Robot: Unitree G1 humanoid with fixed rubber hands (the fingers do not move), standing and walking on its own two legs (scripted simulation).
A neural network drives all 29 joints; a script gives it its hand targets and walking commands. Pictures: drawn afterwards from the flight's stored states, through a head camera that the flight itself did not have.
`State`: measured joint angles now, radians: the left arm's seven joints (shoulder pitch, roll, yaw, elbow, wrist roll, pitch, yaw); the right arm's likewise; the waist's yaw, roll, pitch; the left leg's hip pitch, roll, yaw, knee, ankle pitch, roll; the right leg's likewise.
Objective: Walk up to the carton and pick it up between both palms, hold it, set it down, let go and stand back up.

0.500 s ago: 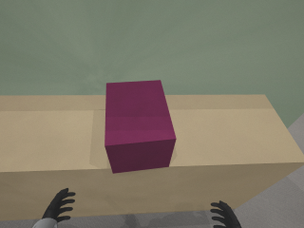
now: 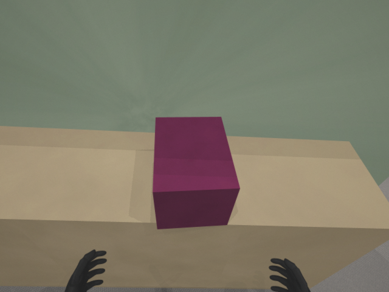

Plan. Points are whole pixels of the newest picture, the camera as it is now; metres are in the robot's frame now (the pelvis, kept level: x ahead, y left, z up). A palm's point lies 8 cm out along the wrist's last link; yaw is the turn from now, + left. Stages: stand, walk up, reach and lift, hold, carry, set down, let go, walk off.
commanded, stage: reach and lift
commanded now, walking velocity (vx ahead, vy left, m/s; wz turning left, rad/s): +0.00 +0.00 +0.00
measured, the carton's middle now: (190, 170) +0.43 +0.02 -0.03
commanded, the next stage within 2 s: none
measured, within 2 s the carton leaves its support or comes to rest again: neither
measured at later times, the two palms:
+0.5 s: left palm (79, 291) +0.14 +0.22 -0.04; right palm (295, 286) +0.16 -0.19 -0.03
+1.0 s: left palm (82, 249) +0.20 +0.22 +0.00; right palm (286, 243) +0.23 -0.18 +0.01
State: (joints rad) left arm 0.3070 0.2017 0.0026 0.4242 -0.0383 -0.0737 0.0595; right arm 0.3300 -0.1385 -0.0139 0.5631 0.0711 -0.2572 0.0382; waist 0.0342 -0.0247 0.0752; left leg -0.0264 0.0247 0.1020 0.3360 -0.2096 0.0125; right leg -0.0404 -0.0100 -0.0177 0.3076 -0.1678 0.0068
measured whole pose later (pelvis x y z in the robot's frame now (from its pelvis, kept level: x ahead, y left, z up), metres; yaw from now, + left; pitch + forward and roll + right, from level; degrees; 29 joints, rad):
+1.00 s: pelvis +0.01 -0.01 +0.00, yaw +1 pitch -4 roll +0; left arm 0.20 0.20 -0.02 0.25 -0.16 -0.11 0.07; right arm 0.22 -0.13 0.06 0.30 0.20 -0.19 -0.04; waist 0.05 -0.02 0.03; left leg -0.05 0.02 0.07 0.33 -0.21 0.00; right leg -0.06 0.00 -0.01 0.31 -0.18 0.00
